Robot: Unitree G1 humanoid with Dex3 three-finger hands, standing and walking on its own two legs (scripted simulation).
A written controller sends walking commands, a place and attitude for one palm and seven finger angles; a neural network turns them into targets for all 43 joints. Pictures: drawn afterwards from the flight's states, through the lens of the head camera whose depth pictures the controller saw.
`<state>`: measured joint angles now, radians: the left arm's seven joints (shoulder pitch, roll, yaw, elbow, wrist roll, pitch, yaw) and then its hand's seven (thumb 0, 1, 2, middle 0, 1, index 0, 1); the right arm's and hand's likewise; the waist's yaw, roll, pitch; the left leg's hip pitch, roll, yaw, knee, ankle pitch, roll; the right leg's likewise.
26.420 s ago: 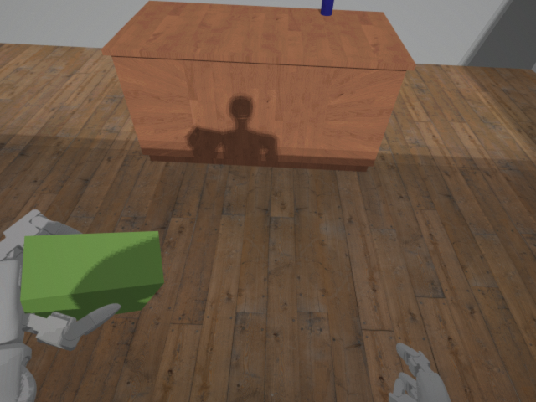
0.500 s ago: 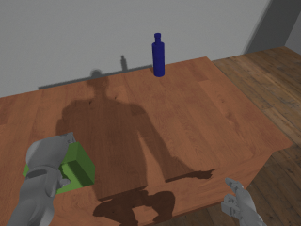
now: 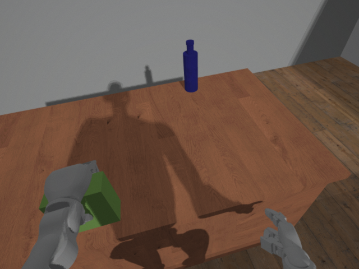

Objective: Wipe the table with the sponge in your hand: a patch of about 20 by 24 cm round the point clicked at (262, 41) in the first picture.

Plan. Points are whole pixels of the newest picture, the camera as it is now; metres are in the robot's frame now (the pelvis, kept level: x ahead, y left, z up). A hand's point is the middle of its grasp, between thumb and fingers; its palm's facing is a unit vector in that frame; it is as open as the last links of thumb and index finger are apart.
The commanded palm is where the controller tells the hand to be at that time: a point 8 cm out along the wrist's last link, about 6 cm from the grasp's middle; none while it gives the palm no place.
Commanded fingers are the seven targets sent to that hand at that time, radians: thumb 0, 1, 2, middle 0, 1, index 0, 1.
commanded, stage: move the sponge above the wiping area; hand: left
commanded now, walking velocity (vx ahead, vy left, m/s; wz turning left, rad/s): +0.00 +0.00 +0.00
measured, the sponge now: (88, 208) +0.23 +0.27 -0.01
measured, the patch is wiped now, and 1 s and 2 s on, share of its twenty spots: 0.00 0.00 0.00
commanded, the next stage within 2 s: lower the sponge onto the table in 1.18 s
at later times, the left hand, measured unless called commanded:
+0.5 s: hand (90, 197) +0.24 +0.26 +0.03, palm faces -0.07 -0.12 -0.99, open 10.1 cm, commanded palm +0.22 +0.26 +0.09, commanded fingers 0.00 0.10 1.30 -1.20 -1.60 -1.20 -1.60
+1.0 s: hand (92, 198) +0.24 +0.26 +0.03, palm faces -0.04 -0.12 -0.99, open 10.1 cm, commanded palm +0.22 +0.25 +0.09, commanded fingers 0.00 0.10 1.30 -1.20 -1.60 -1.20 -1.60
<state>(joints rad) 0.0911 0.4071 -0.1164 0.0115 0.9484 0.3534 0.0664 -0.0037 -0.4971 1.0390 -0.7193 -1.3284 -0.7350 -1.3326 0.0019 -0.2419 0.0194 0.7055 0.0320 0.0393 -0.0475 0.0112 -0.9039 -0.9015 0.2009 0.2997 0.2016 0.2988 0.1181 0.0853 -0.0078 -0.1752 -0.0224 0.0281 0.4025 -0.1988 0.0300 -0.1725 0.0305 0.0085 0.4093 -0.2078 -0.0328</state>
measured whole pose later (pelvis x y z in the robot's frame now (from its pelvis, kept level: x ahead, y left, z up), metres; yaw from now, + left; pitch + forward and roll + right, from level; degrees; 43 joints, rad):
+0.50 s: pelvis +0.00 +0.00 +0.00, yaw +0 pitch -1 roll +0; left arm 0.06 0.38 -0.15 0.10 0.96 0.36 0.11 0.00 -0.50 1.04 -0.72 -1.33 -0.74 -1.33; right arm 0.01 -0.24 0.01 0.71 0.04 0.04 -0.05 0.01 -0.90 -0.90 0.20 0.30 0.20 0.30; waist 0.11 0.07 -0.02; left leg -0.20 -0.02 0.02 0.42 -0.21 0.02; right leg -0.19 0.04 0.01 0.43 -0.22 -0.04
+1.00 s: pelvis +0.00 +0.00 +0.00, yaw +0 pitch -1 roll +0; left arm 0.07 0.36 -0.16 0.11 0.96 0.36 0.14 0.00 -0.50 1.04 -0.72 -1.33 -0.73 -1.33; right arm 0.03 -0.24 0.00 0.72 0.04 0.05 -0.04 0.01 -0.90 -0.90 0.20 0.30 0.20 0.30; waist 0.11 0.08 -0.03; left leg -0.20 -0.02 0.03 0.43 -0.21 0.03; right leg -0.20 0.04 0.01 0.44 -0.22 -0.04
